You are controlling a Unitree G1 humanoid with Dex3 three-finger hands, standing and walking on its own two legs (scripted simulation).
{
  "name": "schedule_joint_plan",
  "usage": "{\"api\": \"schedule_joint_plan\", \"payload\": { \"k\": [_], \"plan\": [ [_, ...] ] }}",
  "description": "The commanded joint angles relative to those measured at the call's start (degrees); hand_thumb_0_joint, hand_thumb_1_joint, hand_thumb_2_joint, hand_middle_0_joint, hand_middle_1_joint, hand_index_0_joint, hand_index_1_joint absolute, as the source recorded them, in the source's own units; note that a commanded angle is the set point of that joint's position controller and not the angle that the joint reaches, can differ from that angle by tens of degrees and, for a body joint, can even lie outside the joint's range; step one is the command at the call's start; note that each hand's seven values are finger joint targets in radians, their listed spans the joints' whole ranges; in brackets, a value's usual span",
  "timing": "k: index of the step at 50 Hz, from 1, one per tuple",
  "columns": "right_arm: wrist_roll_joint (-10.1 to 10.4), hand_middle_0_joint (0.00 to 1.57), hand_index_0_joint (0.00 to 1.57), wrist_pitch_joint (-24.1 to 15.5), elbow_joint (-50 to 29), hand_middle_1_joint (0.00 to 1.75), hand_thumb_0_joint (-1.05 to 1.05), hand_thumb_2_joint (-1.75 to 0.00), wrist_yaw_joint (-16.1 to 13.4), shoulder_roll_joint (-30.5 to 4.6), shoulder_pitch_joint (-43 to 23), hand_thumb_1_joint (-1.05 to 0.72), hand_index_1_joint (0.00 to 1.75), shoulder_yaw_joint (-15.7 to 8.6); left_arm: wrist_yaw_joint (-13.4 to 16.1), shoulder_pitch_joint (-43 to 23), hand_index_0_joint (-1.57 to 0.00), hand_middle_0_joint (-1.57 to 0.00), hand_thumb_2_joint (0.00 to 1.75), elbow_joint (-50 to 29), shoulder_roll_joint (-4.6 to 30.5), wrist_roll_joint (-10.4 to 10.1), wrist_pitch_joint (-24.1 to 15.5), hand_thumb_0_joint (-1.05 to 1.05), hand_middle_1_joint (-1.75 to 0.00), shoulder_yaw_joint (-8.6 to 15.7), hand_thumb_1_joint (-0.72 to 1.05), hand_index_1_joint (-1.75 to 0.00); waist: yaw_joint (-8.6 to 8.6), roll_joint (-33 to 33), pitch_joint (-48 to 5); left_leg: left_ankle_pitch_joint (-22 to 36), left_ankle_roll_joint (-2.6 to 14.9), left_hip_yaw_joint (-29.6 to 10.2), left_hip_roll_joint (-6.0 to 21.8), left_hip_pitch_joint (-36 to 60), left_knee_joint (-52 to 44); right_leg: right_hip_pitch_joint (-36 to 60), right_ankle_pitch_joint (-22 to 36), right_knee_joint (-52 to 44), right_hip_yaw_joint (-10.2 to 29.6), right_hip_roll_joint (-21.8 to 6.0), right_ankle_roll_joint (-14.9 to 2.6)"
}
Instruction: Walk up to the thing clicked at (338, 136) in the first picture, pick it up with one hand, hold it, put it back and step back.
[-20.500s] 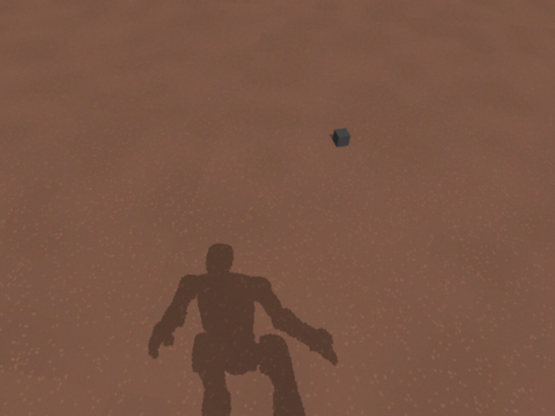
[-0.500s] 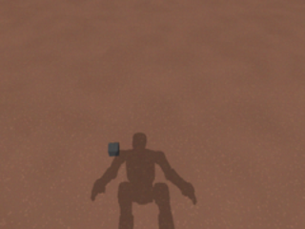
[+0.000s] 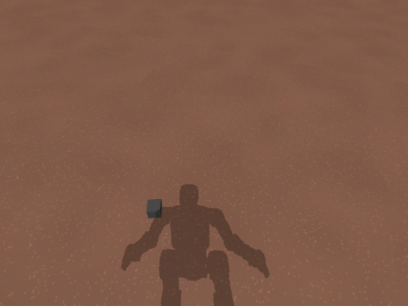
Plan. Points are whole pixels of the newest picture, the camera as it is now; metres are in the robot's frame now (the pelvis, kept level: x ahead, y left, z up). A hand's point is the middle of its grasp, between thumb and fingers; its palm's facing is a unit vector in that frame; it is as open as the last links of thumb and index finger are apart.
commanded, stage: walk up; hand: left
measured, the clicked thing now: (154, 208) +0.73 +0.27 -0.74
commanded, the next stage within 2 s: none
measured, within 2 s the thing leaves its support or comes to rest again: neither
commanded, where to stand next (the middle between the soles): +0.36 +0.00 m, yaw +3 degrees
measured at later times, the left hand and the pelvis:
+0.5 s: hand (90, 260) +0.26 +0.28 -0.15, palm faces -0.11 -0.94 -0.34, open 7.4 cm; pelvis +0.15 +0.02 -0.02, yaw -1 degrees
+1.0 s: hand (104, 226) +0.35 +0.28 -0.17, palm faces -0.02 -0.95 -0.32, open 7.4 cm; pelvis +0.27 +0.02 -0.02, yaw +0 degrees
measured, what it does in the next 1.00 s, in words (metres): walks ahead: right foot, then left foot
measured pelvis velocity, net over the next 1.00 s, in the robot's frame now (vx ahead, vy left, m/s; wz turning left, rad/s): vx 0.27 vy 0.02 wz -0.01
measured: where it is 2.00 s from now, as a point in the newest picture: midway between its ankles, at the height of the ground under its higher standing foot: (203, 304)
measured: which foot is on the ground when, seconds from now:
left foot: down 0.00-0.56, up 0.58-0.92, down 0.94-1.00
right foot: down 0.00-0.12, up 0.14-0.50, down 0.52-0.98, up 1.00-1.00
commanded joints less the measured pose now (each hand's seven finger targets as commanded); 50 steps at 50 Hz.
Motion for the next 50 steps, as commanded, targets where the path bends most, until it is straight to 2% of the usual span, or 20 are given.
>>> {"api": "schedule_joint_plan", "payload": {
  "k": [1, 3, 5, 6, 7, 9, 12, 14, 22, 24, 26, 27, 28, 29, 34, 42, 45, 47, 49, 50],
  "plan": [
    [-0.11, 0.2, 0.2, -2.22, -9.07, 0.3, 0.0, -0.9, -0.48, -10.42, -7.27, -0.9, 0.3, -2.61, 1.39, 4.93, -0.2, -0.2, 0.9, -4.17, 18.26, -0.11, -1.6, 0.0, -0.3, 5.24, 0.9, -0.3, 3.88, -8.55, 3.14, -5.78, -0.1, -1.94, 3.64, -23.89, 8.81, 17.38, 2.51, -12.59, 25.09, -20.19, -13.65],
    [0.03, 0.2, 0.2, -2.67, -8.46, 0.3, 0.0, -0.9, 0.15, -10.81, -2.56, -0.9, 0.3, -3.35, 1.08, -1.16, -0.2, -0.2, 0.9, -7.25, 18.61, 0.33, -1.23, 0.0, -0.3, 4.95, 0.9, -0.3, 0.46, -10.32, 3.6, -4.25, 0.77, -1.82, 4.72, -11.94, 2.43, 4.49, -8.25, -12.02, 18.69, -17.78, -12.23],
    [-0.1, 0.2, 0.2, -3.35, -4.74, 0.3, 0.0, -0.9, 0.18, -11.75, 8.54, -0.9, 0.3, -4.87, 0.55, -7.49, -0.2, -0.2, 0.9, -9.71, 15.06, -0.58, -0.11, 0.0, -0.3, 3.79, 0.9, -0.3, -6.4, -6.99, 1.91, 6.64, 0.28, 0.22, 1.64, 10.33, -8.97, -12.04, -9.5, -0.41, 6.61, -8.52, -6.25],
    [-0.66, 0.2, 0.2, -3.61, -3.6, 0.3, 0.0, -0.9, -0.55, -15.03, 14.38, -0.9, 0.3, -6.24, 0.55, -7.87, -0.2, -0.2, 0.9, -11.25, 10.6, -0.96, 0.07, 0.0, -0.3, 2.5, 0.9, -0.3, -9.06, 5.63, 0.53, 1.94, 0.9, -10.18, 6.19, 19.6, -15.91, -22.27, -11.24, 15.54, -0.27, -0.82, -2.65],
    [-1.22, 0.2, 0.2, -3.99, -4.58, 0.3, 0.0, -0.9, -0.95, -20.31, 15.32, -0.9, 0.3, -7.31, 0.97, -6.65, -0.2, -0.2, 0.9, -12.14, 8.3, -0.93, -0.13, 0.0, -0.3, 1.79, 0.9, -0.3, -9.03, 14.64, 2.72, -4.48, 3.48, -31.66, 18.92, 22.03, -23.2, -34.38, -18.22, 28.84, -0.06, 6.65, -0.95],
    [0.56, 0.2, 0.2, -3.9, -8.22, 0.3, 0.0, -0.9, -1.08, -18.91, 8.15, -0.9, 0.3, -6.57, 1.58, -0.86, -0.2, -0.2, 0.9, -10.19, 14.62, -0.87, -0.51, 0.0, -0.3, 2.81, 0.9, -0.3, -3.97, 4.96, 3.92, 5.08, 11.09, -29.87, 23.37, 16.76, -18.66, -30.41, -14.76, 33.46, 6.54, -0.6, -1.73],
    [0.89, 0.2, 0.2, -4.33, -10.63, 0.3, 0.0, -0.9, -1.83, -12.39, 5.94, -0.9, 0.3, -4.26, 1.14, 2.3, -0.2, -0.2, 0.9, -8.49, 13.36, -1.66, -0.65, 0.0, -0.3, 2.66, 0.9, -0.3, -1.1, 4.27, 2.89, 36.14, 5.22, -10.44, 14.18, 17.57, -13.77, -25.3, -8.1, 29.85, 6.11, -1.78, -1.04],
    [1.24, 0.2, 0.2, -4.18, -11.2, 0.3, 0.0, -0.9, -2.08, -13.04, 7.34, -0.9, 0.3, -4.25, 0.51, 2.82, -0.2, -0.2, 0.9, -9.33, 12.32, -1.75, -0.08, 0.0, -0.3, 2.41, 0.9, -0.3, -1.75, 6.88, 3.44, 44.0, 5.05, -6.09, 12.58, 17.23, -12.65, -24.27, -4.12, 27.13, 3.38, -1.15, -0.25],
    [1.5, 0.2, 0.2, -3.13, -15.9, 0.3, 0.0, -0.9, -1.82, -13.66, 8.18, -0.9, 0.3, -4.32, -0.91, -3.75, -0.2, -0.2, 0.9, -14.35, 10.19, -1.02, -0.01, 0.0, -0.3, 2.63, 0.9, -0.3, -2.68, 7.41, 5.24, 37.31, 5.03, -0.65, 10.29, 5.16, -10.88, -8.38, 8.26, 8.48, -4.9, -1.15, -1.72],
    [1.59, 0.2, 0.2, -3.08, -17.02, 0.3, 0.0, -0.9, -2.19, -13.54, 8.58, -0.9, 0.3, -4.17, -0.72, -1.11, -0.2, -0.2, 0.9, -14.01, 10.69, -0.79, 0.0, 0.0, -0.3, 3.42, 0.9, -0.3, -0.91, 4.32, 3.55, 39.81, 4.71, -2.22, 11.25, 3.49, -5.56, -3.0, 6.23, 8.2, -4.44, -0.53, -2.85],
    [2.05, 0.2, 0.2, -3.36, -18.4, 0.3, 0.0, -0.9, -2.2, -11.69, 8.74, -0.9, 0.3, -3.28, -0.16, 8.57, -0.2, -0.2, 0.9, -12.05, 13.23, -0.67, -0.65, 0.0, -0.3, 5.2, 0.9, -0.3, 4.88, -3.24, -3.16, 39.24, 3.35, 0.11, 7.57, -1.7, 11.84, 12.28, 7.77, 4.71, -2.52, -0.84, -5.56],
    [2.23, 0.2, 0.2, -3.36, -18.74, 0.3, 0.0, -0.9, -2.15, -9.59, 12.34, -0.9, 0.3, -2.37, 0.36, 13.73, -0.2, -0.2, 0.9, -11.89, 16.88, -0.43, -1.0, 0.0, -0.3, 6.66, 0.9, -0.3, 6.49, -13.19, -7.21, 26.21, 1.96, 2.9, 1.58, -8.94, 28.8, 19.5, 4.41, 0.77, 9.94, -8.64, -8.39],
    [2.72, 0.2, 0.2, -2.88, -18.82, 0.3, 0.0, -0.9, -2.22, -9.05, 15.29, -0.9, 0.3, -2.18, 0.62, 15.08, -0.2, -0.2, 0.9, -13.01, 19.56, -1.26, -1.08, 0.0, -0.3, 6.88, 0.9, -0.3, 6.01, -17.89, -8.56, -6.23, 0.53, 2.03, -6.53, -17.16, 39.81, 20.63, -0.46, -8.39, 34.34, -23.21, -14.62],
    [2.06, 0.2, 0.2, -2.3, -17.21, 0.3, 0.0, -0.9, -2.86, -13.98, 15.09, -0.9, 0.3, -3.29, 0.7, 10.06, -0.2, -0.2, 0.9, -14.33, 19.75, -1.89, -0.96, 0.0, -0.3, 6.98, 0.9, -0.3, 4.46, -13.38, -5.21, -10.39, 0.86, -2.28, -2.86, -18.11, 43.79, 14.16, -11.02, -10.52, 39.25, -25.24, -17.23],
    [1.9, 0.2, 0.2, -1.87, -14.6, 0.3, 0.0, -0.9, -1.21, -11.74, 15.87, -0.9, 0.3, -3.07, 0.97, 1.51, -0.2, -0.2, 0.9, -16.25, 13.34, -1.56, -1.31, 0.0, -0.3, 5.01, 0.9, -0.3, -0.82, -6.84, 7.44, 4.37, -0.12, -3.33, 1.9, -12.91, 33.66, -9.59, -11.91, -14.96, 12.18, -11.57, -8.54],
    [0.56, 0.2, 0.2, -2.09, -14.34, 0.3, 0.0, -0.9, -2.81, -9.48, 11.56, -0.9, 0.3, -2.61, 0.93, 1.94, -0.2, -0.2, 0.9, -19.21, 12.64, -0.08, 0.67, 0.0, -0.3, 4.56, 0.9, -0.3, 1.6, -10.18, 2.1, 7.13, -4.19, 2.84, 2.38, -7.71, 10.19, -8.18, 13.35, -4.88, 4.24, -11.93, -12.03],
    [0.8, 0.2, 0.2, -2.31, -14.0, 0.3, 0.0, -0.9, -4.02, -9.04, 11.71, -0.9, 0.3, -2.49, 1.23, 0.82, -0.2, -0.2, 0.9, -19.41, 12.54, -0.99, 2.16, 0.0, -0.3, 3.72, 0.9, -0.3, -0.09, -6.82, -2.54, 16.98, -1.86, 4.03, 0.21, -0.21, 3.69, -8.47, 21.32, 4.89, 3.74, -11.35, -9.58],
    [0.38, 0.2, 0.2, -2.67, -13.69, 0.3, 0.0, -0.9, -4.62, -11.05, 11.77, -0.9, 0.3, -2.88, 1.49, -0.01, -0.2, -0.2, 0.9, -19.08, 10.85, -1.62, 2.92, 0.0, -0.3, 2.66, 0.9, -0.3, -1.49, -2.73, -2.26, 20.43, 0.02, 0.16, 2.58, 1.98, -2.84, -11.9, 11.85, 9.25, 4.2, -8.97, -6.29],
    [-0.05, 0.2, 0.2, -3.2, -16.09, 0.3, 0.0, -0.9, -4.73, -17.1, 6.63, -0.9, 0.3, -3.35, 1.88, 4.55, -0.2, -0.2, 0.9, -17.55, 8.62, -2.76, 3.74, 0.0, -0.3, 2.11, 0.9, -0.3, 1.54, 9.68, -2.1, 24.95, 8.34, -23.8, 20.59, -2.06, -11.55, -13.3, -15.16, 22.45, -0.02, 2.38, -0.96],
    [0.45, 0.2, 0.2, -3.0, -16.01, 0.3, 0.0, -0.9, -4.65, -18.39, 5.0, -0.9, 0.3, -3.63, 2.42, 5.16, -0.2, -0.2, 0.9, -15.26, 11.9, -2.58, 4.6, 0.0, -0.3, 3.16, 0.9, -0.3, 0.5, 10.31, -2.11, 21.19, 13.9, -27.67, 23.95, -5.32, -11.97, -9.75, -20.52, 30.33, 3.72, -0.05, -0.59]
  ]
}}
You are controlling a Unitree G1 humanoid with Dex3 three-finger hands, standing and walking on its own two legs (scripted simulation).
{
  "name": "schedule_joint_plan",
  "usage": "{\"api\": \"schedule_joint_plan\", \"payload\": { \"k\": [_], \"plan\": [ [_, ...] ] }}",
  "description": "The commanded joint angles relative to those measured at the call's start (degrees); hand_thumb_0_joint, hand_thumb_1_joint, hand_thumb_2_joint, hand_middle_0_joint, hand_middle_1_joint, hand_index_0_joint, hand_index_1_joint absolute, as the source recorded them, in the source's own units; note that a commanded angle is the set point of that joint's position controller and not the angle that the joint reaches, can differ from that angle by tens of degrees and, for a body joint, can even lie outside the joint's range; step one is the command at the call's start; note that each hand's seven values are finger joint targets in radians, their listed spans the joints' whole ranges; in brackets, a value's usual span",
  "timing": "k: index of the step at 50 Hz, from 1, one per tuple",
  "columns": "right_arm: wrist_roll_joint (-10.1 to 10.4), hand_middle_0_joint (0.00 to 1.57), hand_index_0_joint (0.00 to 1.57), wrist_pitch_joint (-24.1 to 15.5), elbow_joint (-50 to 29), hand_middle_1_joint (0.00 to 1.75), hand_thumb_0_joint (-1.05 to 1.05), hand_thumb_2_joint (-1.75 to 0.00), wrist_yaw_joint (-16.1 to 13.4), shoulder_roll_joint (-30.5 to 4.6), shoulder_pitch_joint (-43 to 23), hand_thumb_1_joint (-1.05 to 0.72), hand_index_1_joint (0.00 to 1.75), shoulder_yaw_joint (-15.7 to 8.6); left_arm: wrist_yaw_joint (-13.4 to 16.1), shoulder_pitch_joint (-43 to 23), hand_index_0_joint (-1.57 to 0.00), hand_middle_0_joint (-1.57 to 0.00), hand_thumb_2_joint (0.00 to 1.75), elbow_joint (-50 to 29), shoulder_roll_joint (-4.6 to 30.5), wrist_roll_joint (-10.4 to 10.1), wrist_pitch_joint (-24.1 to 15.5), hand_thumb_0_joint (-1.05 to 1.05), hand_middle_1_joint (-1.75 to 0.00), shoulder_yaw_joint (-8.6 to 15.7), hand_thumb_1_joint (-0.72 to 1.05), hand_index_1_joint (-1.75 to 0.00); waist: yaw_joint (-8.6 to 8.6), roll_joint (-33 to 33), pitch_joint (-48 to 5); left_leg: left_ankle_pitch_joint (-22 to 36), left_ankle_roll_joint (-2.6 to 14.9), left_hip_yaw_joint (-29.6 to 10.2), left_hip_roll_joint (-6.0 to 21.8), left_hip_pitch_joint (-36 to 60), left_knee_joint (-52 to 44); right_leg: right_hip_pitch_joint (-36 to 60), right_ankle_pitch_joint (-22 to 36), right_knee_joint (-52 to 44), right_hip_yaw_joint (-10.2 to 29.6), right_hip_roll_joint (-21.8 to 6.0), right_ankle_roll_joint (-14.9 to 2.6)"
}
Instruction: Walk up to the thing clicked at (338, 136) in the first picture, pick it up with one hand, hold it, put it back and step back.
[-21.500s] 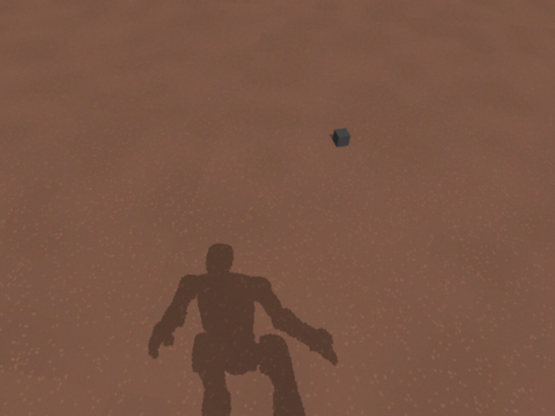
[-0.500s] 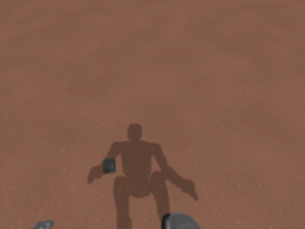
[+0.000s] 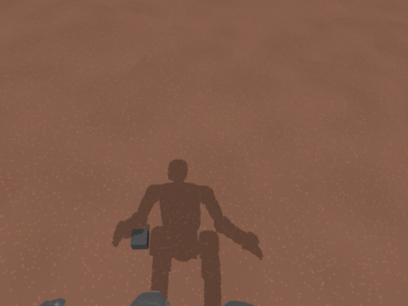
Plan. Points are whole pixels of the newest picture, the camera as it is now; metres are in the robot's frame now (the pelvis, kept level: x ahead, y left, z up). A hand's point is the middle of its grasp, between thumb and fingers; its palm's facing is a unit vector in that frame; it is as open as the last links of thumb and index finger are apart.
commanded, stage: walk up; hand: left
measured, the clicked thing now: (140, 239) +0.45 +0.25 -0.72
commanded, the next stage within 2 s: none
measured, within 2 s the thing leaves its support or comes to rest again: neither
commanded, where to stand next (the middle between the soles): +0.08 -0.02 m, yaw +4 degrees
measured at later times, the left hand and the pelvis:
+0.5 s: hand out of the picture +0.07 +0.25 -0.13, palm faces -0.05 -0.92 -0.39, open 7.4 cm; pelvis +0.00 -0.02 +0.01, yaw -2 degrees
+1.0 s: hand out of the picture +0.09 +0.24 -0.14, palm faces -0.08 -0.94 -0.33, open 7.4 cm; pelvis +0.00 -0.01 +0.02, yaw -2 degrees
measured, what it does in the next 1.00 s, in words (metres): steps on the spot: right foot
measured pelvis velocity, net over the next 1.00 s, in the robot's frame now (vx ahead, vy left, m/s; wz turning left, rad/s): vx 0.00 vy -0.01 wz -0.03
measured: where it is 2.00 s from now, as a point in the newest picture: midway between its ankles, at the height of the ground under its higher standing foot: outside the picture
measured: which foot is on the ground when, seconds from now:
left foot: down 0.00-1.00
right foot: up 0.00-0.22, down 0.24-1.00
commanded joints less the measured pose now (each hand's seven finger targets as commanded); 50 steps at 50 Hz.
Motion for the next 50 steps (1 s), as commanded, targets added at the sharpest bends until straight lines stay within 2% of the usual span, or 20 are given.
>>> {"api": "schedule_joint_plan", "payload": {
  "k": [1, 3, 4, 8, 10, 11, 12, 13, 14, 15, 16, 17, 18, 19, 22, 24, 31, 38, 47, 50],
  "plan": [
    [0.02, 0.2, 0.2, -1.78, -5.87, 0.3, 0.0, -0.9, -1.03, -17.79, -2.59, -0.9, 0.3, -3.88, 1.69, 3.25, -0.2, -0.2, 0.9, -1.93, 11.01, -0.7, 0.05, 0.0, -0.3, 2.81, 0.9, -0.3, -0.32, 13.28, -8.36, 9.81, 16.42, -29.77, 22.17, 4.22, -17.0, -2.73, -12.96, 17.01, 8.72, -0.53, 0.35],
    [0.18, 0.2, 0.2, -1.71, -5.76, 0.3, 0.0, -0.9, -1.43, -15.74, -3.73, -0.9, 0.3, -2.99, 1.38, 1.69, -0.2, -0.2, 0.9, -0.97, 10.77, -0.69, -0.09, 0.0, -0.3, 3.16, 0.9, -0.3, -0.45, 12.01, -8.92, 17.13, 13.09, -19.75, 16.69, 6.58, -13.36, -5.16, -11.29, 18.0, 10.2, 0.27, 0.34],
    [0.53, 0.2, 0.2, -1.78, -5.92, 0.3, 0.0, -0.9, -1.42, -15.48, -4.25, -0.9, 0.3, -2.76, 1.31, 2.46, -0.2, -0.2, 0.9, -0.41, 10.46, -0.93, -0.24, 0.0, -0.3, 3.04, 0.9, -0.3, 0.16, 12.87, -9.89, 20.27, 12.34, -16.28, 15.56, 8.57, -11.77, -5.4, -10.39, 17.31, 9.61, 0.26, 0.16],
    [0.14, 0.2, 0.2, -0.81, -5.32, 0.3, 0.0, -0.9, -0.52, -14.94, -5.38, -0.9, 0.3, -2.53, 1.42, 2.09, -0.2, -0.2, 0.9, 1.69, 8.96, -1.27, -1.78, 0.0, -0.3, 2.05, 0.9, -0.3, -0.96, 14.98, -13.51, 21.13, 10.74, -11.71, 13.25, 14.2, -7.12, -2.37, -9.52, 1.35, 3.86, -0.79, 1.53],
    [0.29, 0.2, 0.2, 0.16, -5.61, 0.3, 0.0, -0.9, 0.08, -15.24, -7.58, -0.9, 0.3, -2.23, 1.91, 4.57, -0.2, -0.2, 0.9, 4.15, 8.64, -0.98, -2.85, 0.0, -0.3, 1.95, 0.9, -0.3, 0.26, 15.45, -13.22, 18.68, 9.33, -8.58, 11.27, 10.36, -3.81, 4.19, -0.99, -9.62, 0.93, 0.37, 2.02],
    [0.58, 0.2, 0.2, 0.8, -5.19, 0.3, 0.0, -0.9, 0.4, -14.53, -8.33, -0.9, 0.3, -1.99, 2.27, 5.8, -0.2, -0.2, 0.9, 5.75, 8.25, -0.73, -3.46, 0.0, -0.3, 1.95, 0.9, -0.3, 1.02, 14.38, -13.14, 19.11, 7.92, -7.39, 10.24, 8.76, -0.76, 7.95, 7.03, -17.39, 0.63, 0.71, 2.05],
    [1.33, 0.2, 0.2, 1.26, -5.36, 0.3, 0.0, -0.9, 0.67, -12.62, -9.4, -0.9, 0.3, -1.34, 2.79, 5.33, -0.2, -0.2, 0.9, 6.05, 10.26, -0.11, -4.23, 0.0, -0.3, 2.28, 0.9, -0.3, 1.32, 11.31, -12.71, 18.05, 5.79, -6.66, 9.27, 4.55, 1.91, 11.07, 12.45, -18.2, 4.91, -1.58, 1.26],
    [2.18, 0.2, 0.2, 1.46, -5.72, 0.3, 0.0, -0.9, 0.97, -9.87, -9.17, -0.9, 0.3, -0.54, 3.16, 3.32, -0.2, -0.2, 0.9, 5.28, 13.09, 0.71, -5.03, 0.0, -0.3, 2.58, 0.9, -0.3, 0.07, 3.1, -11.38, 12.4, 2.82, -5.04, 5.83, -0.69, 5.99, 11.02, 17.43, -18.61, 16.84, -8.35, -1.29],
    [1.82, 0.2, 0.2, 1.88, -5.41, 0.3, 0.0, -0.9, 0.99, -8.76, -9.19, -0.9, 0.3, -0.47, 3.17, -1.03, -0.2, -0.2, 0.9, 4.35, 16.37, 0.81, -5.44, 0.0, -0.3, 2.79, 0.9, -0.3, -1.8, -1.69, -7.82, -5.33, 0.63, -2.46, 2.34, -3.74, 4.37, 5.92, 16.03, -20.81, 25.09, -16.43, -5.77],
    [1.56, 0.2, 0.2, 2.09, -3.78, 0.3, 0.0, -0.9, 0.76, -11.16, -9.73, -0.9, 0.3, -1.54, 2.95, -5.28, -0.2, -0.2, 0.9, 3.53, 18.9, 0.7, -5.25, 0.0, -0.3, 2.63, 0.9, -0.3, -2.36, -3.84, -7.4, -12.6, 0.88, -4.05, 3.33, 5.36, 5.95, -3.42, 15.83, -18.48, 24.49, -18.47, -9.52],
    [1.42, 0.2, 0.2, 1.82, -1.79, 0.3, 0.0, -0.9, 1.0, -11.59, -7.85, -0.9, 0.3, -1.93, 2.73, -8.06, -0.2, -0.2, 0.9, 3.28, 15.94, 0.41, -5.2, 0.0, -0.3, 2.08, 0.9, -0.3, -4.52, -1.84, -5.67, -8.84, 1.03, -4.63, 3.87, 10.02, 1.9, -6.6, 14.4, -15.81, 19.16, -15.01, -7.32],
    [1.71, 0.2, 0.2, 1.32, -1.24, 0.3, 0.0, -0.9, 1.4, -12.09, -9.69, -0.9, 0.3, -1.86, 2.53, -7.03, -0.2, -0.2, 0.9, 3.68, 13.54, 0.08, -5.22, 0.0, -0.3, 1.45, 0.9, -0.3, -3.88, 0.82, -5.47, -0.06, 1.49, -4.45, 4.08, 10.6, -4.25, -4.85, 13.21, -14.82, 12.12, -10.78, -3.53],
    [1.97, 0.2, 0.2, 0.96, -1.06, 0.3, 0.0, -0.9, 1.74, -12.4, -12.07, -0.9, 0.3, -1.86, 2.59, -6.49, -0.2, -0.2, 0.9, 4.29, 12.41, -0.09, -5.3, 0.0, -0.3, 0.98, 0.9, -0.3, -2.93, 1.02, -6.28, 9.75, 2.29, -6.28, 5.33, 11.6, -5.0, -3.28, 14.14, -14.17, 8.65, -7.4, -0.63],
    [1.93, 0.2, 0.2, 0.93, -0.77, 0.3, 0.0, -0.9, 1.95, -11.69, -12.57, -0.9, 0.3, -1.62, 2.64, -5.28, -0.2, -0.2, 0.9, 5.38, 11.86, -0.24, -5.42, 0.0, -0.3, 0.84, 0.9, -0.3, -2.14, -0.36, -7.93, 14.22, 3.5, -7.59, 6.49, 12.45, -4.97, -1.48, 15.74, -13.56, 7.39, -5.95, 0.35],
    [1.68, 0.2, 0.2, 1.29, 0.08, 0.3, 0.0, -0.9, 2.4, -11.51, -14.01, -0.9, 0.3, -1.04, 2.54, -4.29, -0.2, -0.2, 0.9, 6.42, 12.84, -0.02, -5.59, 0.0, -0.3, 0.72, 0.9, -0.3, -1.27, -2.34, -6.69, 7.25, 2.72, -5.95, 5.2, 10.72, -5.75, -1.01, 7.69, -18.12, 10.23, -7.1, 0.08],
    [1.65, 0.2, 0.2, 1.53, 1.85, 0.3, 0.0, -0.9, 2.59, -11.12, -14.13, -0.9, 0.3, -0.88, 2.58, -7.05, -0.2, -0.2, 0.9, 6.86, 12.66, 0.01, -5.47, 0.0, -0.3, 0.66, 0.9, -0.3, -2.09, -1.57, -6.33, 6.32, 1.66, -5.42, 4.78, 11.73, -8.16, -0.69, 7.52, -18.63, 10.41, -7.7, -0.03],
    [1.42, 0.2, 0.2, 1.51, 5.68, 0.3, 0.0, -0.9, 2.84, -11.52, -14.92, -0.9, 0.3, -0.43, 2.4, -8.17, -0.2, -0.2, 0.9, 9.15, 11.86, -0.33, -4.99, 0.0, -0.3, -0.1, 0.9, -0.3, -1.48, 2.11, -6.77, 1.05, 1.18, -7.04, 5.58, 11.75, -14.23, 2.54, 3.75, -21.96, 8.89, -6.5, 0.37],
    [1.15, 0.2, 0.2, 1.11, 8.1, 0.3, 0.0, -0.9, 2.64, -11.81, -15.69, -0.9, 0.3, -0.33, 2.1, -7.39, -0.2, -0.2, 0.9, 11.76, 10.54, -0.57, -4.37, 0.0, -0.3, -0.51, 0.9, -0.3, -0.55, 7.05, -7.51, -3.3, 1.36, -9.79, 7.74, 8.48, -20.3, 8.06, 6.44, -20.79, 6.43, -4.78, 0.37],
    [1.41, 0.2, 0.2, 1.14, 9.51, 0.3, 0.0, -0.9, 2.48, -11.31, -15.33, -0.9, 0.3, -0.55, 2.1, -8.73, -0.2, -0.2, 0.9, 13.27, 10.68, -0.06, -4.7, 0.0, -0.3, -0.59, 0.9, -0.3, -1.67, 6.59, -10.73, 2.94, 0.87, -7.47, 6.77, 12.53, -18.37, 9.05, 11.29, -23.67, 6.73, -6.1, 0.71],
    [1.47, 0.2, 0.2, 1.23, 9.77, 0.3, 0.0, -0.9, 2.37, -10.96, -15.6, -0.9, 0.3, -0.53, 2.15, -9.37, -0.2, -0.2, 0.9, 13.6, 10.59, -0.1, -4.59, 0.0, -0.3, -0.63, 0.9, -0.3, -1.8, 5.77, -9.25, 2.22, 0.79, -7.63, 6.7, 12.08, -18.79, 7.89, 10.83, -23.78, 6.56, -6.04, 0.87]
  ]
}}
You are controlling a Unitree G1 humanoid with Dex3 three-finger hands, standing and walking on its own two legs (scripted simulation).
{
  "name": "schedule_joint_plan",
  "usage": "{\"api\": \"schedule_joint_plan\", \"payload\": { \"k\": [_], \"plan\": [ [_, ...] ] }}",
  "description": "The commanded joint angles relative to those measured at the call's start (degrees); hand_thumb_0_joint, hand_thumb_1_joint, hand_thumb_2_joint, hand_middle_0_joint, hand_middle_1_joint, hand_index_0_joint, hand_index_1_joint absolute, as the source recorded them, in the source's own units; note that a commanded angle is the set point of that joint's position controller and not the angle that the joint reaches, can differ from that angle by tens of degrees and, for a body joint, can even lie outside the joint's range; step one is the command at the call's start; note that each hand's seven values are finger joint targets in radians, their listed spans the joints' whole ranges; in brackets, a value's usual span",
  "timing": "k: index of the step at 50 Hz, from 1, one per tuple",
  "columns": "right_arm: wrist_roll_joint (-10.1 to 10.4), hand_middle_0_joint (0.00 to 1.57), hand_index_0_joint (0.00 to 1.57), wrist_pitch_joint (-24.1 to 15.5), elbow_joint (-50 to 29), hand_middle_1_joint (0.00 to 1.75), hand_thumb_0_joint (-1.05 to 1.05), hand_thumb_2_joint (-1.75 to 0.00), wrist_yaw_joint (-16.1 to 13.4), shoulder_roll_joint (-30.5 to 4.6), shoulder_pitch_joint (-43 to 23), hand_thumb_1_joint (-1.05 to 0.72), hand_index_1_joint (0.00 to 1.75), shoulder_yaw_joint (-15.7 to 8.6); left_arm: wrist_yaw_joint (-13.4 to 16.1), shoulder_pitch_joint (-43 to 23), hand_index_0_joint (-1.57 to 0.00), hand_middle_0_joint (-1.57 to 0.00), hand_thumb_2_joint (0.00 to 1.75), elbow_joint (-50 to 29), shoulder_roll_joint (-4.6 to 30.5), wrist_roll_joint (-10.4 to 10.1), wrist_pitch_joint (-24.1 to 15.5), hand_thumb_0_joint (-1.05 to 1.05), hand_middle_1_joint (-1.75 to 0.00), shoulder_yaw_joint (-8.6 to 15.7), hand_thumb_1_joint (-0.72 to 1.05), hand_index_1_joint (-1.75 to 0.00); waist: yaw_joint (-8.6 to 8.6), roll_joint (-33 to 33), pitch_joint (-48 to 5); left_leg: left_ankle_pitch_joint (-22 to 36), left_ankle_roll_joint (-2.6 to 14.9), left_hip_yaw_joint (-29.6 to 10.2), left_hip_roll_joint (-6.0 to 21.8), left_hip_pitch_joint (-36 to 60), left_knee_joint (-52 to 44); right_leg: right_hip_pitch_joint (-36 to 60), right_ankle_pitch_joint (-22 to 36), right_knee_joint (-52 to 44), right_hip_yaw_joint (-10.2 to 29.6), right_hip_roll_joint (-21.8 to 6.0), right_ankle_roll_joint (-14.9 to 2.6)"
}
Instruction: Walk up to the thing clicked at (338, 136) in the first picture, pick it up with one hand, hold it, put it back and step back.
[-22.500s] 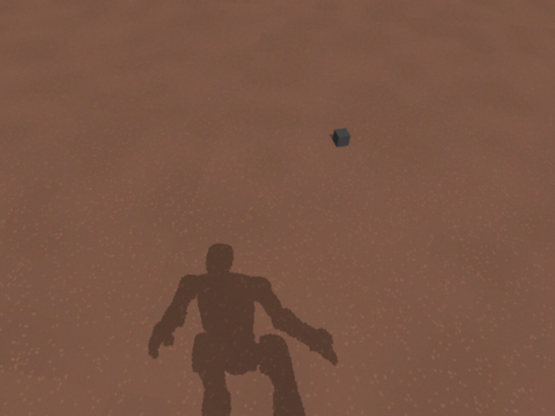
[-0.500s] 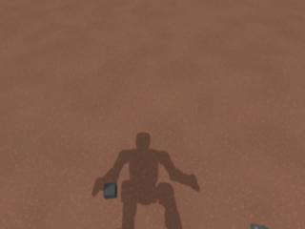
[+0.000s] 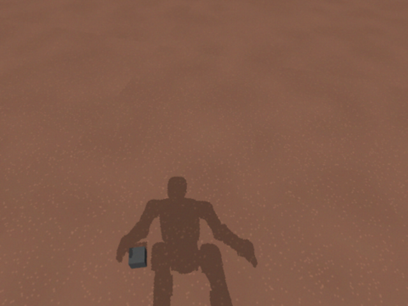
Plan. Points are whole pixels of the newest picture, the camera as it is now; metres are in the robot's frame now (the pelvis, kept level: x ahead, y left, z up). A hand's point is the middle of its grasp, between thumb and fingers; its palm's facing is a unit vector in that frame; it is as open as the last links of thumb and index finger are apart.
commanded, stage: walk up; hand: left
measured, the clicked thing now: (138, 257) +0.44 +0.28 -0.74
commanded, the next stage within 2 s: none
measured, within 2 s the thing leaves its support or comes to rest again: neither
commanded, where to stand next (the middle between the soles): +0.09 +0.00 m, yaw +6 degrees
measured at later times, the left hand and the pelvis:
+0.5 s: hand out of the picture +0.09 +0.26 -0.16, palm faces -0.01 -0.93 -0.37, open 7.4 cm; pelvis +0.00 +0.00 +0.00, yaw +1 degrees
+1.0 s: hand out of the picture -0.05 +0.28 -0.15, palm faces +0.10 -0.89 -0.44, open 7.4 cm; pelvis -0.07 +0.00 -0.02, yaw +7 degrees
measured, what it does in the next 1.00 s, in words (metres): steps on the spot: left foot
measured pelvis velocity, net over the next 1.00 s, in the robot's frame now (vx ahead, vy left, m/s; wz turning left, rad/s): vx -0.07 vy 0.00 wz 0.12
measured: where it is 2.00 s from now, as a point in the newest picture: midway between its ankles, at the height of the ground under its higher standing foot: outside the picture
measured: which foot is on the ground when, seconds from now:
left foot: down 0.00-0.68, up 0.70-0.98, down 1.00-1.00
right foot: down 0.00-1.00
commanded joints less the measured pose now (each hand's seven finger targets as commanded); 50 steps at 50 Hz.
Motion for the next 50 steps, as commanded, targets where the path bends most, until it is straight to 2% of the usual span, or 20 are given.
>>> {"api": "schedule_joint_plan", "payload": {
  "k": [1, 10, 19, 20, 22, 25, 28, 29, 31, 32, 33, 34, 35, 36, 37, 40, 44, 47, 48, 50],
  "plan": [
    [0.21, 0.2, 0.2, -1.15, -4.02, 0.3, 0.0, -0.9, -0.53, -12.6, -4.06, -0.9, 0.3, -2.23, 1.12, -1.89, -0.2, -0.2, 0.9, -2.82, 12.53, -0.21, -1.44, 0.0, -0.3, 2.57, 0.9, -0.3, 0.61, 2.51, -4.88, -4.38, 2.47, -6.51, 4.76, 6.92, -4.89, -4.91, 3.98, -4.9, 2.47, -3.67, -4.32],
    [0.26, 0.2, 0.2, -0.76, -3.49, 0.3, 0.0, -0.9, -0.63, -12.11, -4.27, -0.9, 0.3, -2.44, 1.48, -1.98, -0.2, -0.2, 0.9, -2.35, 12.55, -0.07, -1.69, 0.0, -0.3, 2.81, 0.9, -0.3, 0.22, -0.68, -6.05, 5.99, 2.61, -4.49, 4.31, 11.26, -1.56, -5.54, 9.13, -6.71, 2.33, -4.55, -3.81],
    [0.24, 0.2, 0.2, -0.41, -3.26, 0.3, 0.0, -0.9, -0.54, -11.83, -4.67, -0.9, 0.3, -2.37, 1.57, -2.02, -0.2, -0.2, 0.9, -2.36, 12.44, 0.05, -1.58, 0.0, -0.3, 2.91, 0.9, -0.3, 0.39, -0.62, -4.77, 4.55, 2.25, -4.86, 4.29, 10.57, -3.03, -5.02, 6.87, -7.78, 2.31, -4.44, -3.59],
    [0.37, 0.2, 0.2, 0.66, -4.01, 0.3, 0.0, -0.9, -0.57, -15.43, -5.45, -0.9, 0.3, -3.69, 2.03, -2.23, -0.2, -0.2, 0.9, -3.48, 16.01, -0.94, -0.47, 0.0, -0.3, 4.51, 0.9, -0.3, 0.71, 0.95, 2.02, 18.59, 2.11, -5.03, 3.97, 5.26, 1.76, -8.22, 20.55, -1.03, 2.13, -4.68, -3.94],
    [1.09, 0.2, 0.2, 1.16, -5.06, 0.3, 0.0, -0.9, -0.74, -14.65, -3.99, -0.9, 0.3, -4.08, 2.51, -0.48, -0.2, -0.2, 0.9, -5.05, 14.78, -1.37, 0.23, 0.0, -0.3, 4.61, 0.9, -0.3, 0.82, 0.72, -2.78, 25.99, 3.13, -3.79, 4.44, 7.6, 3.65, -6.19, 25.33, 2.32, -0.07, -4.02, -4.08],
    [0.89, 0.2, 0.2, 1.91, -7.5, 0.3, 0.0, -0.9, -0.74, -15.81, -3.91, -0.9, 0.3, -5.42, 2.53, 0.53, -0.2, -0.2, 0.9, -7.55, 13.15, -1.35, 1.29, 0.0, -0.3, 4.75, 0.9, -0.3, 0.48, 4.61, -9.81, 29.49, 7.04, -6.55, 7.76, 8.71, 2.39, -5.24, 16.96, 11.87, -2.86, -0.48, -4.13],
    [-0.07, 0.2, 0.2, 3.0, -11.92, 0.3, 0.0, -0.9, -0.85, -16.88, -7.14, -0.9, 0.3, -6.47, 2.54, 5.6, -0.2, -0.2, 0.9, -8.28, 11.55, -1.07, 2.94, 0.0, -0.3, 5.08, 0.9, -0.3, 1.57, 13.23, -12.91, 17.67, 13.46, -13.09, 13.68, 1.22, -1.43, -3.95, -11.78, 27.57, -4.11, 3.63, -5.04],
    [-0.65, 0.2, 0.2, 3.45, -13.52, 0.3, 0.0, -0.9, -0.79, -17.1, -8.3, -0.9, 0.3, -6.61, 2.46, 7.81, -0.2, -0.2, 0.9, -8.33, 11.47, -0.95, 3.29, 0.0, -0.3, 5.37, 0.9, -0.3, 2.09, 14.14, -12.9, 11.82, 14.43, -13.48, 14.05, -2.64, -1.88, -2.99, -17.01, 29.87, -3.2, 3.01, -5.38],
    [-1.69, 0.2, 0.2, 4.46, -16.33, 0.3, 0.0, -0.9, -0.73, -16.89, -11.24, -0.9, 0.3, -6.81, 2.29, 12.5, -0.2, -0.2, 0.9, -7.87, 11.66, -0.93, 3.34, 0.0, -0.3, 6.32, 0.9, -0.3, 4.54, 13.15, -10.95, 8.04, 13.08, -11.84, 12.03, -8.53, 2.67, -1.89, -14.26, 25.54, -2.5, 1.47, -6.63],
    [-1.44, 0.2, 0.2, 4.63, -17.32, 0.3, 0.0, -0.9, -0.8, -15.49, -12.83, -0.9, 0.3, -6.6, 2.28, 14.94, -0.2, -0.2, 0.9, -7.67, 12.01, -0.64, 3.04, 0.0, -0.3, 6.68, 0.9, -0.3, 6.71, 10.51, -10.09, 7.06, 10.64, -10.1, 9.09, -9.37, 8.62, -2.28, -9.66, 17.15, -0.42, -0.95, -7.66],
    [-0.88, 0.2, 0.2, 4.74, -17.8, 0.3, 0.0, -0.9, -0.89, -12.79, -12.65, -0.9, 0.3, -5.89, 2.44, 13.98, -0.2, -0.2, 0.9, -8.83, 14.62, 0.24, 2.37, 0.0, -0.3, 7.16, 0.9, -0.3, 7.46, -0.41, -6.51, 0.33, 5.79, -6.78, 0.51, -9.75, 19.41, -7.56, -1.98, 1.07, 10.34, -8.48, -9.1],
    [-0.25, 0.2, 0.2, 4.59, -18.57, 0.3, 0.0, -0.9, -1.2, -9.56, -12.02, -0.9, 0.3, -5.22, 2.59, 8.79, -0.2, -0.2, 0.9, -11.38, 20.53, 1.62, 1.63, 0.0, -0.3, 8.73, 0.9, -0.3, 5.85, -12.18, -1.94, -23.0, 2.05, -7.27, -10.21, -19.13, 30.51, -8.15, 10.7, -3.84, 25.11, -17.65, -11.77],
    [-0.72, 0.2, 0.2, 4.61, -17.67, 0.3, 0.0, -0.9, -1.92, -10.09, -6.95, -0.9, 0.3, -5.1, 2.81, 4.55, -0.2, -0.2, 0.9, -13.76, 21.09, 2.13, 1.27, 0.0, -0.3, 8.99, 0.9, -0.3, 3.43, -8.95, -1.27, -28.4, 1.81, -12.62, -8.14, -19.25, 37.38, -10.76, 15.7, -2.63, 24.81, -21.25, -15.46],
    [-0.68, 0.2, 0.2, 4.65, -16.77, 0.3, 0.0, -0.9, -1.84, -11.28, -2.66, -0.9, 0.3, -5.73, 2.93, 1.72, -0.2, -0.2, 0.9, -15.17, 19.93, 2.2, 0.92, 0.0, -0.3, 8.67, 0.9, -0.3, 0.93, -5.31, -1.85, -27.79, 1.93, -13.18, -7.75, -16.83, 42.8, -12.84, 19.89, -1.1, 20.78, -20.9, -18.08],
    [-0.55, 0.2, 0.2, 4.71, -16.91, 0.3, 0.0, -0.9, -1.75, -11.81, -1.65, -0.9, 0.3, -5.97, 3.12, 0.11, -0.2, -0.2, 0.9, -15.97, 21.23, 2.6, 0.3, 0.0, -0.3, 8.97, 0.9, -0.3, 0.76, -8.32, -3.38, -26.28, 2.41, -14.27, -7.87, -16.15, 47.06, -15.25, 21.41, -0.97, 21.35, -21.44, -19.31],
    [-0.1, 0.2, 0.2, 4.01, -15.54, 0.3, 0.0, -0.9, -0.66, -14.96, 2.8, -0.9, 0.3, -7.02, 3.44, -2.76, -0.2, -0.2, 0.9, -17.12, 17.55, 2.33, -0.69, 0.0, -0.3, 8.59, 0.9, -0.3, -0.94, -8.16, -3.73, -16.97, -0.09, -12.49, -6.54, -15.69, 48.17, -8.8, 14.82, 2.72, 10.25, -13.01, -14.71],
    [-1.37, 0.2, 0.2, 2.24, -17.41, 0.3, 0.0, -0.9, -0.1, -13.51, -2.71, -0.9, 0.3, -5.45, 2.94, 8.17, -0.2, -0.2, 0.9, -16.15, 14.68, 2.55, -1.87, 0.0, -0.3, 8.35, 0.9, -0.3, 5.77, -8.76, -5.94, -19.77, -0.19, -8.67, -3.71, -19.69, 28.59, 8.07, -2.08, 1.46, 10.54, -12.32, -13.83],
    [-1.81, 0.2, 0.2, 0.21, -18.83, 0.3, 0.0, -0.9, 0.89, -13.48, -4.38, -0.9, 0.3, -5.31, 1.58, 11.79, -0.2, -0.2, 0.9, -16.64, 18.23, 2.19, -1.75, 0.0, -0.3, 9.54, 0.9, -0.3, 7.06, -13.7, -1.12, -27.09, 1.17, -3.74, -2.77, -16.26, 15.17, 6.16, -5.35, 1.61, 12.08, -14.87, -15.97],
    [-1.66, 0.2, 0.2, -0.54, -17.99, 0.3, 0.0, -0.9, 0.87, -13.1, -2.59, -0.9, 0.3, -5.33, 1.1, 11.89, -0.2, -0.2, 0.9, -16.86, 18.19, 1.92, -1.53, 0.0, -0.3, 9.38, 0.9, -0.3, 6.38, -13.14, -0.63, -26.96, 1.63, -1.77, -3.87, -11.47, 9.75, 3.44, -0.91, 3.27, 10.09, -13.75, -15.31],
    [-1.56, 0.2, 0.2, -1.8, -14.43, 0.3, 0.0, -0.9, 0.41, -12.04, 6.5, -0.9, 0.3, -5.92, 0.37, 9.13, -0.2, -0.2, 0.9, -17.71, 16.9, 1.26, -0.72, 0.0, -0.3, 8.21, 0.9, -0.3, 0.73, -8.64, -3.21, -11.43, 2.35, 2.91, -6.48, 6.56, -3.82, -5.71, 4.98, 12.82, 2.01, -8.94, -11.25]
  ]
}}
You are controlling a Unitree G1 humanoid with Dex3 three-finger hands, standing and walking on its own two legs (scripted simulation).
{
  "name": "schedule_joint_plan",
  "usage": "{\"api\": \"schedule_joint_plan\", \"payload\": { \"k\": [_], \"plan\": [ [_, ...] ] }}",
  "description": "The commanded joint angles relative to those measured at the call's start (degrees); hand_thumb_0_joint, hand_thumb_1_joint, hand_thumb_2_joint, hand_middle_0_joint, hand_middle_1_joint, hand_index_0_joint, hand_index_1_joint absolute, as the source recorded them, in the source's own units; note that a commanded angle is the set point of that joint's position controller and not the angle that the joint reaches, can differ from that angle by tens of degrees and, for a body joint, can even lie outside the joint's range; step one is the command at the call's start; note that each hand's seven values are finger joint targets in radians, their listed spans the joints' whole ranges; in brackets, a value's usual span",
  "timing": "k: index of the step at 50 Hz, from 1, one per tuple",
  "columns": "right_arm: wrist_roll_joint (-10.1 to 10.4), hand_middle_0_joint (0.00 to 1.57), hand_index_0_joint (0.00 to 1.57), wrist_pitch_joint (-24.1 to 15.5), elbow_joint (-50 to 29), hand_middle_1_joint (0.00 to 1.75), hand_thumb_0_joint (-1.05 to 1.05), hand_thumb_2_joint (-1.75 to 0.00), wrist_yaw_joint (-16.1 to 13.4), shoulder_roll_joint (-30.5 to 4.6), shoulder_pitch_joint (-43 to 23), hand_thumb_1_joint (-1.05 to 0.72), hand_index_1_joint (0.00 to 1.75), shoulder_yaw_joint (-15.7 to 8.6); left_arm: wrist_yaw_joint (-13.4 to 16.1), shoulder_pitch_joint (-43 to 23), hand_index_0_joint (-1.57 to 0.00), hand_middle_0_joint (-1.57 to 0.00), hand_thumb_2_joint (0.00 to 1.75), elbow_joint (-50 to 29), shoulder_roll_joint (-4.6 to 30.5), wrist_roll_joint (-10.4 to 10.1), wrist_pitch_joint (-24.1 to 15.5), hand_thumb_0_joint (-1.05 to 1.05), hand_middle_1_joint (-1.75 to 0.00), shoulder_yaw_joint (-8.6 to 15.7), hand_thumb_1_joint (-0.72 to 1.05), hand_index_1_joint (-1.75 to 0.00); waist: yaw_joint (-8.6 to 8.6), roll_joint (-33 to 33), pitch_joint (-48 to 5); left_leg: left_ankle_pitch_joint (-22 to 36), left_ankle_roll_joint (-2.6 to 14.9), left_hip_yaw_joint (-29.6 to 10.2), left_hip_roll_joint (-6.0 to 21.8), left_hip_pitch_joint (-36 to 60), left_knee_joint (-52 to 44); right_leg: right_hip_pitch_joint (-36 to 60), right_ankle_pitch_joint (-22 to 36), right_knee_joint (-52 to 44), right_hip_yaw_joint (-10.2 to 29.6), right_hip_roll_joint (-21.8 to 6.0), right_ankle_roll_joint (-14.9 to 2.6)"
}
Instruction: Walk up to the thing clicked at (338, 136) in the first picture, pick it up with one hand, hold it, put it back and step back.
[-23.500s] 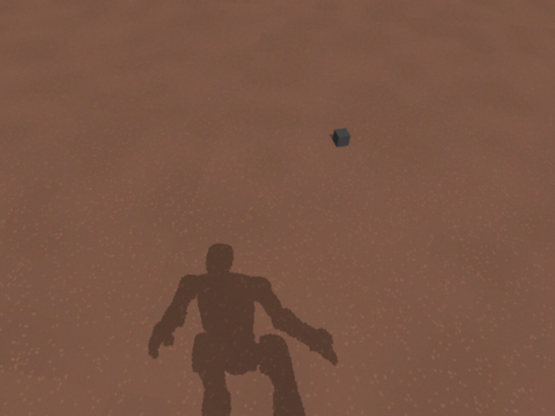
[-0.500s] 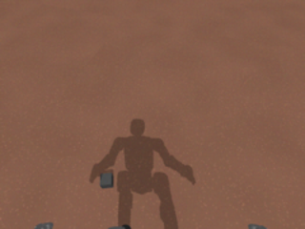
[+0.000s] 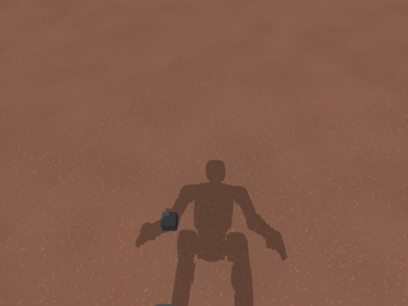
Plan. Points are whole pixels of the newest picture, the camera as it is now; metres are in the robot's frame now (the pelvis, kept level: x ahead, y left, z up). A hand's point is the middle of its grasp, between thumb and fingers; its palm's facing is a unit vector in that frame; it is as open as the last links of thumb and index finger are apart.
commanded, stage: walk up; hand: left
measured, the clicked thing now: (169, 221) +0.55 +0.22 -0.72
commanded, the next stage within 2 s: none
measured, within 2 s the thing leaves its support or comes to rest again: neither
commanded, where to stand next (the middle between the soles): +0.16 -0.02 m, yaw -1 degrees
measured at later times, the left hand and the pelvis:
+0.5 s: hand out of the picture +0.13 +0.24 -0.13, palm faces -0.09 -0.92 -0.39, open 7.4 cm; pelvis +0.02 -0.01 +0.00, yaw -2 degrees
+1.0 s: hand out of the picture +0.12 +0.27 -0.15, palm faces -0.08 -0.94 -0.34, open 7.4 cm; pelvis +0.02 +0.02 +0.01, yaw -5 degrees
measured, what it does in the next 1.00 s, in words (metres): steps on the spot: right foot, then left foot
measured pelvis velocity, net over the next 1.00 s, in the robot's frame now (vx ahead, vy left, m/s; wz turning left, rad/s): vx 0.02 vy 0.02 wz -0.08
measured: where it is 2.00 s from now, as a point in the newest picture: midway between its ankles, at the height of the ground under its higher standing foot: outside the picture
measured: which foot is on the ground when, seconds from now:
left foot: down 0.00-0.38, up 0.40-0.60, down 0.62-1.00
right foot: down 0.00-0.04, up 0.06-0.32, down 0.34-1.00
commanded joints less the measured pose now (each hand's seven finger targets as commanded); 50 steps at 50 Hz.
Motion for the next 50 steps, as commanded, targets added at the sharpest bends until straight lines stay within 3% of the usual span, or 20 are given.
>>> {"api": "schedule_joint_plan", "payload": {
  "k": [1, 2, 3, 4, 7, 10, 14, 17, 18, 19, 20, 25, 28, 31, 33, 34, 35, 39, 44, 50],
  "plan": [
    [-0.2, 0.2, 0.2, -5.46, -3.57, 0.3, 0.0, -0.9, -1.14, -11.83, 6.33, -0.9, 0.3, -4.43, 0.06, 1.07, -0.2, -0.2, 0.9, -4.58, 11.76, -1.26, 0.03, 0.0, -0.3, 2.63, 0.9, -0.3, -4.6, -1.23, -9.76, 15.09, 2.49, -1.32, 1.47, 20.64, -21.47, -5.15, 11.67, 10.72, 5.02, -2.08, -5.27],
    [-0.78, 0.2, 0.2, -5.92, -4.37, 0.3, 0.0, -0.9, -1.76, -16.98, 8.67, -0.9, 0.3, -5.4, -0.09, 1.03, -0.2, -0.2, 0.9, -6.57, 6.38, -1.83, -0.06, 0.0, -0.3, 1.21, 0.9, -0.3, -5.02, 12.28, -9.98, 13.78, 7.19, -24.75, 15.39, 28.07, -24.05, -23.1, -10.37, 21.99, 2.33, 5.78, -1.17],
    [0.03, 0.2, 0.2, -5.86, -4.77, 0.3, 0.0, -0.9, -1.87, -21.12, 9.21, -0.9, 0.3, -5.74, 0.73, -4.64, -0.2, -0.2, 0.9, -6.24, 12.26, -1.07, 0.28, 0.0, -0.3, 2.76, 0.9, -0.3, -7.69, 6.45, -6.76, 3.94, 14.53, -34.32, 22.56, 18.2, -25.34, -23.85, -12.64, 21.51, 9.49, 4.59, -2.13],
    [0.84, 0.2, 0.2, -5.75, -5.25, 0.3, 0.0, -0.9, -1.94, -20.96, 7.04, -0.9, 0.3, -5.94, 0.81, -7.19, -0.2, -0.2, 0.9, -6.69, 14.92, -1.08, 0.01, 0.0, -0.3, 2.99, 0.9, -0.3, -6.84, 5.15, -0.39, 1.19, 18.04, -34.4, 24.88, 9.41, -27.49, -21.76, -11.67, 22.8, 12.41, 2.05, -2.62],
    [0.7, 0.2, 0.2, -6.51, -8.19, 0.3, 0.0, -0.9, -2.27, -12.96, -0.22, -0.9, 0.3, -3.04, -0.26, 1.03, -0.2, -0.2, 0.9, -3.04, 13.33, -2.06, -0.58, 0.0, -0.3, 2.55, 0.9, -0.3, -1.78, 4.77, 1.69, 18.44, 10.91, -11.38, 12.72, 12.0, -22.24, -19.38, -3.11, 15.97, 11.6, 2.02, -2.54],
    [0.83, 0.2, 0.2, -6.8, -8.05, 0.3, 0.0, -0.9, -2.4, -13.96, 1.86, -0.9, 0.3, -3.2, -0.73, 0.32, -0.2, -0.2, 0.9, -2.19, 11.39, -1.95, -0.22, 0.0, -0.3, 2.03, 0.9, -0.3, -3.16, 7.48, 1.41, 26.35, 11.34, -8.14, 13.04, 5.4, -21.86, -11.62, -0.8, 10.7, 7.45, 2.77, -0.73],
    [1.43, 0.2, 0.2, -5.01, -9.43, 0.3, 0.0, -0.9, -2.53, -12.08, -2.68, -0.9, 0.3, -1.83, -0.09, 1.86, -0.2, -0.2, 0.9, -0.01, 10.44, -2.44, -0.72, 0.0, -0.3, 1.71, 0.9, -0.3, -1.13, 9.45, -1.46, 34.37, 9.5, -1.72, 11.2, -2.22, -13.7, 2.38, 7.78, -0.41, 3.69, 4.53, -0.92],
    [3.09, 0.2, 0.2, -3.17, -9.63, 0.3, 0.0, -0.9, -2.74, -9.32, -2.35, -0.9, 0.3, -0.82, 0.83, 2.22, -0.2, -0.2, 0.9, 0.96, 12.89, -1.89, -1.31, 0.0, -0.3, 2.12, 0.9, -0.3, 0.24, 1.94, -5.09, 26.51, 4.59, 0.69, 6.12, -3.69, -1.73, 10.08, 21.9, -11.3, 6.11, 3.89, -2.87],
    [3.44, 0.2, 0.2, -2.82, -9.73, 0.3, 0.0, -0.9, -2.85, -7.9, -0.71, -0.9, 0.3, -0.35, 1.08, 1.09, -0.2, -0.2, 0.9, 0.35, 16.1, -1.39, -1.62, 0.0, -0.3, 2.73, 0.9, -0.3, -0.66, -6.65, -6.84, 16.11, 2.58, 2.75, 2.22, -7.15, 4.05, 11.59, 30.05, -12.89, 16.67, -3.59, -5.46],
    [3.31, 0.2, 0.2, -2.06, -8.88, 0.3, 0.0, -0.9, -3.06, -6.3, 1.88, -0.9, 0.3, 0.37, 1.19, -1.17, -0.2, -0.2, 0.9, -0.89, 16.65, -1.65, -1.84, 0.0, -0.3, 2.33, 0.9, -0.3, -1.77, -10.38, -8.16, -2.28, 1.31, 1.59, -0.73, -5.4, 10.27, 7.52, 24.67, -19.5, 29.65, -13.47, -10.09],
    [2.76, 0.2, 0.2, -1.21, -7.16, 0.3, 0.0, -0.9, -3.6, -9.47, 3.12, -0.9, 0.3, -0.86, 1.34, -4.67, -0.2, -0.2, 0.9, -1.38, 18.77, -1.74, -1.53, 0.0, -0.3, 2.45, 0.9, -0.3, -1.87, -11.43, -6.93, -8.01, 1.7, -0.55, 0.28, -0.53, 15.5, -1.48, 14.13, -21.13, 33.48, -16.03, -14.41],
    [2.31, 0.2, 0.2, -1.11, -4.07, 0.3, 0.0, -0.9, -2.74, -10.48, 3.37, -0.9, 0.3, -1.21, 1.53, -6.8, -0.2, -0.2, 0.9, -0.83, 15.96, -1.04, -0.99, 0.0, -0.3, 2.12, 0.9, -0.3, -1.74, -12.92, -8.43, -2.19, 1.55, -1.18, 1.28, -4.14, 11.99, 2.12, 2.87, -18.66, 22.76, -7.97, -9.98],
    [1.73, 0.2, 0.2, -1.68, -3.1, 0.3, 0.0, -0.9, -2.64, -10.23, 3.58, -0.9, 0.3, -0.91, 1.65, -6.78, -0.2, -0.2, 0.9, -0.75, 15.66, -1.04, -0.65, 0.0, -0.3, 2.26, 0.9, -0.3, -0.97, -14.22, -11.64, -1.54, 0.64, 1.17, 1.14, -3.74, 1.69, 6.53, 8.96, -16.02, 21.36, -8.27, -10.96],
    [0.84, 0.2, 0.2, -2.84, -0.38, 0.3, 0.0, -0.9, -2.83, -9.2, 5.93, -0.9, 0.3, -1.12, 1.41, -9.8, -0.2, -0.2, 0.9, -0.87, 13.59, -2.41, 0.5, 0.0, -0.3, 1.31, 0.9, -0.3, -3.22, -11.32, -11.86, 11.23, 0.99, 3.16, -0.02, 5.54, -15.45, 1.31, 13.33, -9.51, 16.36, -5.94, -8.06],
    [-0.33, 0.2, 0.2, -3.7, -2.24, 0.3, 0.0, -0.9, -3.17, -14.06, -0.08, -0.9, 0.3, -2.12, 1.14, -9.93, -0.2, -0.2, 0.9, -1.15, 9.04, -3.46, 0.89, 0.0, -0.3, -0.05, 0.9, -0.3, -1.33, -0.06, -8.61, 15.77, 4.99, -14.23, 11.41, 5.26, -21.15, -6.8, 11.19, -2.21, 10.68, 1.57, -2.81],
    [0.5, 0.2, 0.2, -3.78, -3.07, 0.3, 0.0, -0.9, -2.92, -16.56, -5.57, -0.9, 0.3, -2.04, 1.37, -11.34, -0.2, -0.2, 0.9, 0.36, 10.81, -3.36, 1.02, 0.0, -0.3, 0.76, 0.9, -0.3, -0.68, 4.44, -5.27, 14.46, 9.26, -16.8, 15.77, -3.58, -21.19, -2.25, -1.25, 0.76, 7.47, 5.88, -1.87],
    [0.72, 0.2, 0.2, -3.85, -3.34, 0.3, 0.0, -0.9, -2.79, -15.56, -8.22, -0.9, 0.3, -1.8, 1.36, -10.26, -0.2, -0.2, 0.9, 1.93, 11.71, -2.89, 1.07, 0.0, -0.3, 1.12, 0.9, -0.3, 0.07, 4.44, -3.92, 13.65, 11.13, -15.22, 16.36, -8.54, -20.27, 2.98, -2.43, 2.66, 8.4, 4.57, -2.0],
    [1.45, 0.2, 0.2, -4.17, -2.18, 0.3, 0.0, -0.9, -2.83, -10.83, -5.45, -0.9, 0.3, -0.5, 0.79, -9.78, -0.2, -0.2, 0.9, 2.98, 11.6, -3.23, -0.24, 0.0, -0.3, 0.42, 0.9, -0.3, -0.37, 1.67, -7.23, 28.93, 3.28, -0.93, 5.71, 1.6, -11.15, 5.03, 29.51, -7.13, 10.59, 1.03, -4.06],
    [1.05, 0.2, 0.2, -3.21, -0.56, 0.3, 0.0, -0.9, -2.85, -11.4, -6.12, -0.9, 0.3, -0.78, 0.48, -12.64, -0.2, -0.2, 0.9, 4.93, 11.33, -3.01, 0.76, 0.0, -0.3, -0.76, 0.9, -0.3, -1.23, 2.8, -2.69, 4.96, 4.62, -5.28, 8.58, -1.76, -20.88, 1.65, 7.89, -9.36, 10.48, 3.27, -2.77],
    [1.45, 0.2, 0.2, -3.35, 0.04, 0.3, 0.0, -0.9, -2.64, -10.81, -6.99, -0.9, 0.3, -0.59, 0.39, -11.2, -0.2, -0.2, 0.9, 7.71, 12.12, -2.8, 0.03, 0.0, -0.3, -0.68, 0.9, -0.3, -1.17, -1.03, -4.68, 10.15, 3.29, -1.96, 6.87, 1.97, -19.26, 4.19, 18.56, -12.76, 12.26, 0.81, -3.12]
  ]
}}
